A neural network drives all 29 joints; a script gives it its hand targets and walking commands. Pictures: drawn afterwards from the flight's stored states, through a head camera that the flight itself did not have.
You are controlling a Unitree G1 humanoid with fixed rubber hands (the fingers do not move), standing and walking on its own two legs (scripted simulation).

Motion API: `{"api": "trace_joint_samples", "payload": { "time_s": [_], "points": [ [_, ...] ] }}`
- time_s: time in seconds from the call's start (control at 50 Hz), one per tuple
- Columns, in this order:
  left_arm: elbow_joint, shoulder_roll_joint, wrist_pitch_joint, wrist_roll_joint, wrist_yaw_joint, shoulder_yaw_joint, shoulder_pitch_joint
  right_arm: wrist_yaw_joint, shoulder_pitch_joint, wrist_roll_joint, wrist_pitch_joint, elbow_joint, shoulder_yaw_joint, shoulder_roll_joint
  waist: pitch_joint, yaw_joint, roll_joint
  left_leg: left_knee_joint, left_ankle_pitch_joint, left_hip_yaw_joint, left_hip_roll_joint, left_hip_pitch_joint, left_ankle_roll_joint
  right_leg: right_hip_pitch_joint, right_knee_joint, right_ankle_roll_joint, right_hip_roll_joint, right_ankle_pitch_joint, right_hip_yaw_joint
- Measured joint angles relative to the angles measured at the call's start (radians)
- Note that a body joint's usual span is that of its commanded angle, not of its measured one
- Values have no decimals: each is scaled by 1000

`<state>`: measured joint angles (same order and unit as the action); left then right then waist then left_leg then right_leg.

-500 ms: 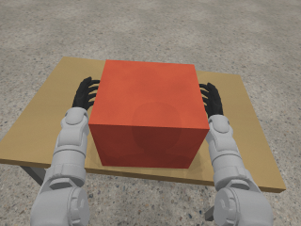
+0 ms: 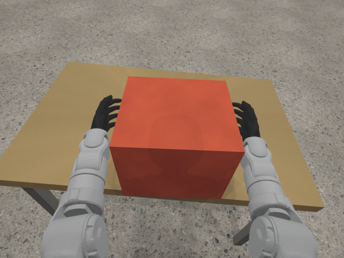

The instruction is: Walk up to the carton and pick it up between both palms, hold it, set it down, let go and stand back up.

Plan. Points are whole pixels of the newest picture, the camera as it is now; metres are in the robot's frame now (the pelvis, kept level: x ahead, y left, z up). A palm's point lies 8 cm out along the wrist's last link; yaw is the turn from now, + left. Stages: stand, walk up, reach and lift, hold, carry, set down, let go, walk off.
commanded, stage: set down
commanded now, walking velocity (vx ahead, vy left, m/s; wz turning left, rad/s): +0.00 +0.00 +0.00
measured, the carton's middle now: (174, 137) +0.42 +0.00 +0.02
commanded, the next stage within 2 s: none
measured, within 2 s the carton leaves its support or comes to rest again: rests again in 0.50 s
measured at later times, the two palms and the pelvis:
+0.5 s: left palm (106, 128) +0.41 +0.18 +0.06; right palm (247, 138) +0.40 -0.18 +0.07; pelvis +0.01 +0.00 +0.00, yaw +0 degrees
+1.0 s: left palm (106, 128) +0.41 +0.18 +0.06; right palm (245, 139) +0.40 -0.18 +0.06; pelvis +0.01 +0.00 +0.00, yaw +0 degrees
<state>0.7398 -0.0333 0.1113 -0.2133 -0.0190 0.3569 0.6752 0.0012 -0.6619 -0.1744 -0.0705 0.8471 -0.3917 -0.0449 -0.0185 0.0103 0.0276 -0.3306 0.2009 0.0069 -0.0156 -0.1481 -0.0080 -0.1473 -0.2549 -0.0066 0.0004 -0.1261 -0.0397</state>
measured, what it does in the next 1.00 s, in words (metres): stands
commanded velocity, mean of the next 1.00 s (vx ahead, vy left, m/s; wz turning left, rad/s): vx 0.00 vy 0.00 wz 0.00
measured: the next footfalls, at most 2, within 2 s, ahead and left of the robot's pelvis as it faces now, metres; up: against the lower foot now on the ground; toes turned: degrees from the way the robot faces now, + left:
none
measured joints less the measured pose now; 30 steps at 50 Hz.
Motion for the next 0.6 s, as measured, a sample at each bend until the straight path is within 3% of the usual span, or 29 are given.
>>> {"api": "trace_joint_samples", "payload": {
  "time_s": [0.3, 0.44, 0.6],
  "points": [
    [137, -22, -98, -29, -32, 58, 62, -28, -25, -161, -32, -8, -162, 70, 30, 5, -7, 46, -43, 7, 8, -50, -3, -70, -5, 4, 8, 12, -8],
    [167, -20, -137, -33, -32, 67, 70, -28, -19, -169, -54, -8, -163, 66, 23, 0, -13, 42, -32, 0, 7, -58, -2, -78, -5, 2, 8, 6, -1],
    [158, -9, -190, -11, -14, 45, 36, -18, 10, -123, -111, 10, -114, 44, 36, 4, -19, 12, -2, -8, 0, -84, -2, -96, -9, 1, 1, -7, 6]
  ]
}}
